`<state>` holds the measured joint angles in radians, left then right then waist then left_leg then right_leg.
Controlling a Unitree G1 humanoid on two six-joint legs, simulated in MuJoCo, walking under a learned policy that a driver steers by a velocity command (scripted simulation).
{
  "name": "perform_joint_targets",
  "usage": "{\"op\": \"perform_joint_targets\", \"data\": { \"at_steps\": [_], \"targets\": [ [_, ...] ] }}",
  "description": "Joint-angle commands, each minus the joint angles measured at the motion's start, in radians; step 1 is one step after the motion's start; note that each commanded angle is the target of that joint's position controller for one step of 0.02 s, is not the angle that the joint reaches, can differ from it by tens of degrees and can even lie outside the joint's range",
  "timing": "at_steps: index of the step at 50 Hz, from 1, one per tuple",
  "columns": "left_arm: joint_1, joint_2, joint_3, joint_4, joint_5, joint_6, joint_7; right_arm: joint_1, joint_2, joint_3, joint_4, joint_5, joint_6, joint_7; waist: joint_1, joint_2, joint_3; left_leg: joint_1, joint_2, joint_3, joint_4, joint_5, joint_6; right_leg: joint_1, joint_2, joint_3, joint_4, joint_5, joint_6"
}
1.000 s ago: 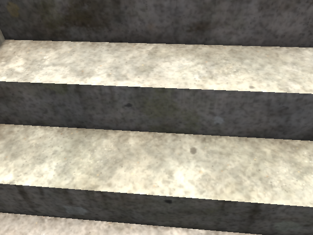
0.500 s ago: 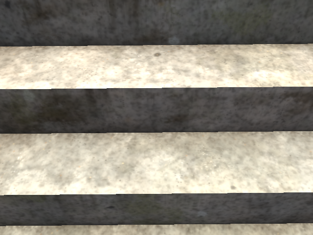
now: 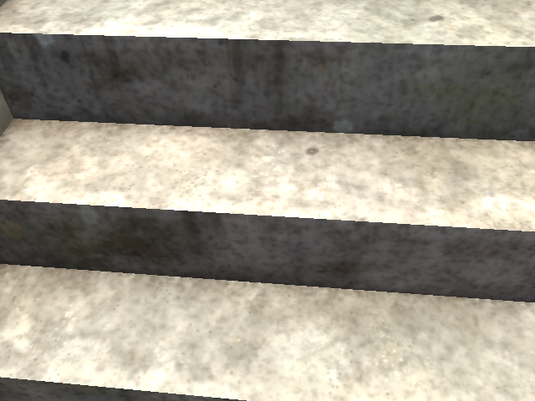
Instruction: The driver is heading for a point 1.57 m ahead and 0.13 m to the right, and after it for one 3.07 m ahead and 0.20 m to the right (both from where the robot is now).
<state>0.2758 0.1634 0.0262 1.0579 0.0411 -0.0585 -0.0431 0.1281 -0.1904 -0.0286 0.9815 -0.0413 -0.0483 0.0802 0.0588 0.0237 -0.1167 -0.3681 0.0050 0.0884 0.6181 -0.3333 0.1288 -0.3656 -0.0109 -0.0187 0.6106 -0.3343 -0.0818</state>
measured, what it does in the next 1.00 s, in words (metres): climbs: right foot 0.20 m higher, then left foot 0.20 m higher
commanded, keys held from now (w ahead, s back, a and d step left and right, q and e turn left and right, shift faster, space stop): w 1.00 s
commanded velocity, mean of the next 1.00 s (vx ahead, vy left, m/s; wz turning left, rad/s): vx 0.45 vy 0.00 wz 0.00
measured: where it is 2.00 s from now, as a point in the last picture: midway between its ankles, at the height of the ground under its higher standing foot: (245, 144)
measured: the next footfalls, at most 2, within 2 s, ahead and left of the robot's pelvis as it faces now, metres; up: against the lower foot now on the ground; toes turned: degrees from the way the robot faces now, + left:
right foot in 0.50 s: +0.25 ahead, -0.08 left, +0.20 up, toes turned -2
left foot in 0.94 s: +0.49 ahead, +0.23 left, +0.40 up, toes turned +4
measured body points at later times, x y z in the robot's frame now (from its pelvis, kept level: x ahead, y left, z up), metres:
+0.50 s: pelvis +0.13 +0.03 +0.05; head +0.13 +0.04 +0.50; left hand +0.42 +0.16 +0.00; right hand -0.04 -0.13 -0.09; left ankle +0.00 +0.11 -0.71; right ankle +0.22 -0.08 -0.52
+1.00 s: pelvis +0.34 +0.11 +0.24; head +0.34 +0.13 +0.69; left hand +0.32 +0.31 +0.07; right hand +0.61 -0.06 +0.19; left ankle +0.46 +0.22 -0.33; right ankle +0.23 -0.07 -0.50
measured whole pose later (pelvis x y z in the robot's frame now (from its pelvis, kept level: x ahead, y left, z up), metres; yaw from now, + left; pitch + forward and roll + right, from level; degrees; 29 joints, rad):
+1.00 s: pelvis +0.34 +0.11 +0.24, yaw +1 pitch +10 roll +2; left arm 0.37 0.15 0.01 1.12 0.07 -0.11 -0.15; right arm -0.11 -0.15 0.08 0.76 -0.03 0.01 0.07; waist 0.01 -0.07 -0.19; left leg -1.13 0.03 0.09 1.47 -0.54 0.09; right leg -0.20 -0.16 -0.01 0.38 -0.07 -0.06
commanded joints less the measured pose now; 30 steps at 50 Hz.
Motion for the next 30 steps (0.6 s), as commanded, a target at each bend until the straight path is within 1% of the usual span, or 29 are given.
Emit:
{"op": "perform_joint_targets", "data": {
  "at_steps": [1,2,3,5,6,7,8,9,10,11,12,13,14,15,16,17,18,19,20,21,22,23,24,25,26,27,28,29,30],
  "targets": [
    [0.133,0.135,0.031,0.008,0.005,0.007,0.02,-0.014,-0.029,-0.012,-0.028,0.0,-0.017,-0.025,0.023,-0.154,0.032,-0.184,0.014,-0.022,0.091,0.064,0.048,0.181,-0.232,0.401,-0.332,-0.18,-0.256],
    [0.114,0.14,0.033,0.007,0.005,0.016,0.023,0.015,-0.017,-0.01,-0.019,0.003,-0.024,-0.033,0.012,-0.159,0.045,-0.186,0.02,-0.023,0.14,0.08,0.047,0.17,-0.254,0.418,-0.351,-0.174,-0.267],
    [0.069,0.138,0.034,-0.008,0.004,0.022,0.023,0.076,-0.006,-0.009,-0.003,0.003,-0.027,-0.043,-0.011,-0.149,0.066,-0.152,0.029,-0.033,0.198,0.097,0.05,0.116,-0.273,0.408,-0.364,-0.13,-0.274],
    [-0.029,0.13,0.033,-0.036,0.001,0.022,0.028,0.197,-0.005,-0.009,0.037,-0.005,-0.015,-0.058,-0.066,-0.141,0.078,-0.061,0.049,-0.064,0.232,0.101,0.062,0.048,-0.289,0.347,-0.383,-0.005,-0.262],
    [-0.119,0.132,0.032,-0.063,-0.001,0.018,0.027,0.247,-0.001,-0.01,0.044,-0.005,-0.011,-0.061,-0.109,-0.129,0.078,0.026,0.046,-0.054,0.141,0.077,0.063,0.02,-0.265,0.264,-0.371,0.1,-0.242],
    [-0.159,0.131,0.034,-0.07,0.0,0.022,0.022,0.253,0.008,-0.01,0.046,-0.003,-0.011,-0.057,-0.12,-0.114,0.063,0.097,0.021,-0.03,0.043,0.068,0.048,0.026,-0.233,0.196,-0.336,0.197,-0.234],
    [-0.167,0.148,0.038,-0.062,0.01,0.029,0.004,0.228,0.003,-0.01,0.046,0.01,-0.014,-0.051,-0.118,-0.093,0.07,0.116,0.013,-0.028,-0.087,0.172,0.051,0.059,-0.207,0.146,-0.26,0.437,-0.234],
    [-0.129,0.143,0.04,-0.04,0.019,0.034,-0.026,0.292,-0.008,-0.014,0.07,0.018,-0.035,-0.044,-0.123,-0.043,0.018,0.178,0.018,-0.057,-0.16,0.348,0.071,0.115,-0.154,0.058,-0.068,0.73,-0.225],
    [-0.048,0.091,0.035,-0.011,0.027,0.04,-0.055,0.501,-0.057,-0.029,0.148,0.005,-0.051,-0.047,-0.127,0.104,-0.077,0.386,0.113,-0.21,-0.186,0.753,0.15,-0.03,-0.063,-0.027,0.241,0.726,-0.172],
    [0.005,0.011,0.01,0.016,0.045,0.046,-0.085,0.768,-0.108,-0.039,0.242,-0.011,-0.046,-0.04,-0.163,0.265,-0.08,0.617,0.302,-0.491,-0.271,1.23,0.32,-0.367,0.06,-0.074,0.644,0.145,-0.109],
    [-0.017,-0.017,0.004,0.013,0.012,0.041,-0.076,0.899,-0.104,-0.029,0.287,-0.036,-0.024,-0.009,-0.23,0.299,0.011,0.649,0.36,-0.56,-0.189,1.314,0.373,-0.674,0.15,0.066,1.371,-0.136,-0.119],
    [-0.057,-0.05,-0.011,-0.035,-0.001,0.035,-0.06,0.885,-0.121,-0.023,0.316,-0.06,-0.005,0.005,-0.221,0.238,0.053,0.684,0.413,-0.647,-0.186,0.978,0.364,-1.013,0.183,0.23,1.835,-0.174,-0.158],
    [-0.236,-0.035,-0.022,-0.137,-0.001,0.031,-0.05,0.778,-0.042,0.0,0.324,-0.091,0.021,0.003,-0.222,0.136,0.111,0.71,0.422,-0.602,-0.21,0.722,0.303,-1.312,0.161,0.246,2.01,-0.202,-0.216],
    [-0.331,-0.006,-0.026,-0.219,-0.004,0.027,-0.039,0.661,0.056,0.039,0.314,-0.103,0.036,0.006,-0.183,-0.031,0.116,0.658,0.407,-0.484,-0.229,0.638,0.237,-1.409,0.109,0.228,1.938,-0.158,-0.262],
    [-0.38,-0.029,-0.052,-0.308,-0.003,0.039,-0.037,0.591,0.128,0.075,0.319,-0.116,0.032,0.007,-0.1,-0.054,0.09,0.48,0.343,-0.356,-0.264,0.617,0.166,-1.301,0.058,0.166,1.838,-0.108,-0.288],
    [-0.39,-0.061,-0.073,-0.37,-0.008,0.054,-0.04,0.491,0.13,0.088,0.294,-0.115,0.027,0.001,-0.015,-0.029,0.087,0.289,0.262,-0.229,-0.325,0.542,0.106,-1.171,-0.003,0.082,1.696,-0.082,-0.295],
    [-0.397,-0.076,-0.087,-0.409,-0.022,0.069,-0.049,0.369,0.075,0.075,0.239,-0.11,0.019,-0.009,0.033,0.013,0.12,0.069,0.208,-0.154,-0.438,0.432,0.095,-1.023,-0.051,0.007,1.576,-0.061,-0.285],
    [-0.435,-0.038,-0.088,-0.443,-0.033,0.08,-0.042,0.307,0.028,0.066,0.198,-0.11,0.007,0.001,0.048,-0.014,0.123,-0.151,0.161,-0.119,-0.553,0.311,0.097,-0.799,-0.086,-0.042,1.339,0.068,-0.278],
    [-0.44,-0.009,-0.084,-0.439,-0.043,0.096,-0.04,0.247,-0.02,0.06,0.124,-0.108,-0.005,0.006,0.071,0.039,0.107,-0.398,0.125,-0.093,-0.658,0.385,0.129,-0.53,-0.081,-0.111,1.215,0.2,-0.261],
    [-0.634,0.012,-0.1,-0.5,-0.051,0.137,-0.044,0.308,-0.087,0.046,0.149,-0.055,-0.016,0.022,0.059,0.085,0.104,-0.554,0.176,-0.18,-0.817,0.747,0.244,-0.321,0.006,-0.21,1.016,-0.1,-0.128],
    [-0.637,-0.021,-0.113,-0.489,-0.049,0.17,-0.052,0.477,-0.109,0.05,0.212,-0.036,-0.019,0.038,0.039,0.166,0.079,-0.352,0.231,-0.213,-0.727,1.154,0.304,-0.386,0.056,-0.237,0.972,-0.154,-0.106],
    [-0.394,-0.041,-0.112,-0.395,-0.022,0.176,-0.062,0.484,-0.161,0.041,0.194,-0.002,-0.045,0.05,0.096,0.213,0.042,-0.031,0.266,-0.141,-0.528,1.779,0.28,-0.45,0.073,-0.247,0.962,-0.082,-0.078],
    [-0.311,0.0,-0.097,-0.369,-0.006,0.176,-0.054,0.489,-0.2,0.011,0.178,0.034,-0.063,0.048,0.085,0.226,-0.037,0.24,0.288,-0.134,-0.42,1.999,0.269,-0.489,0.105,-0.251,0.712,-0.077,-0.069],
    [-0.34,0.016,-0.084,-0.371,-0.001,0.172,-0.044,0.58,-0.182,0.008,0.21,0.032,-0.062,0.053,0.033,0.239,-0.092,0.385,0.306,-0.136,-0.333,2.128,0.258,-0.455,0.139,-0.25,0.59,-0.13,-0.074],
    [-0.056,0.009,-0.058,-0.234,-0.027,0.08,0.045,0.532,-0.118,-0.008,0.132,0.106,-0.091,-0.085,0.087,0.046,-0.235,0.325,0.242,-0.055,-0.026,2.003,0.1,-0.034,0.135,-0.122,0.646,-0.306,-0.119],
    [0.099,0.072,-0.036,-0.174,-0.046,0.062,0.094,0.483,-0.141,-0.017,0.09,0.103,-0.103,-0.116,0.142,0.015,-0.262,0.084,0.182,-0.07,0.214,1.758,0.077,0.111,0.014,0.218,0.436,-0.487,-0.184],
    [0.142,0.142,-0.012,-0.121,-0.039,0.082,0.131,0.393,-0.119,-0.024,0.031,0.071,-0.114,-0.09,0.151,-0.15,-0.18,-0.168,0.061,-0.064,0.474,1.218,0.071,0.123,-0.073,0.582,0.09,-0.788,-0.272],
    [0.029,0.204,0.018,-0.108,-0.023,0.079,0.145,0.23,-0.076,-0.034,-0.05,0.011,-0.107,-0.063,0.13,-0.336,-0.084,-0.374,-0.074,-0.112,1.072,0.373,0.043,-0.017,-0.192,0.91,-0.219,-0.805,-0.373],
    [0.14,0.106,-0.022,-0.121,0.089,0.091,0.042,0.231,0.059,0.002,0.064,0.019,-0.008,0.025,0.184,-0.264,0.2,-0.774,-0.139,-0.517,1.476,0.526,0.128,-0.179,-0.211,0.937,-0.198,-0.663,-0.278]
  ]
}}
